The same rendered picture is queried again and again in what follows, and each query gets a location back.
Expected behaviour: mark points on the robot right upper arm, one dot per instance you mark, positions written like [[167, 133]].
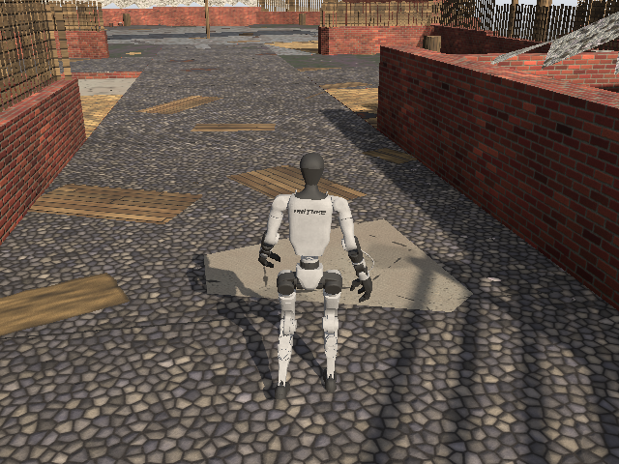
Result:
[[341, 206]]

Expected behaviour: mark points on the robot left upper arm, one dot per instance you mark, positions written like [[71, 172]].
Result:
[[280, 204]]

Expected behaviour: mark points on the robot left forearm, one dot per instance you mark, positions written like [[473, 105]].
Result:
[[265, 249]]

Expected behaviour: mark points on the robot left hand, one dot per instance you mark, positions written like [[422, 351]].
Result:
[[264, 262]]

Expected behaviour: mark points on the robot right forearm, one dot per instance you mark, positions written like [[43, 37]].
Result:
[[358, 261]]

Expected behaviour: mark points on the robot left foot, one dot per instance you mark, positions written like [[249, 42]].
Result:
[[281, 391]]

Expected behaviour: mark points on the robot right hand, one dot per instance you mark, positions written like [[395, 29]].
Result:
[[367, 286]]

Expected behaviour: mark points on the humanoid robot head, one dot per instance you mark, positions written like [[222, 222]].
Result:
[[312, 166]]

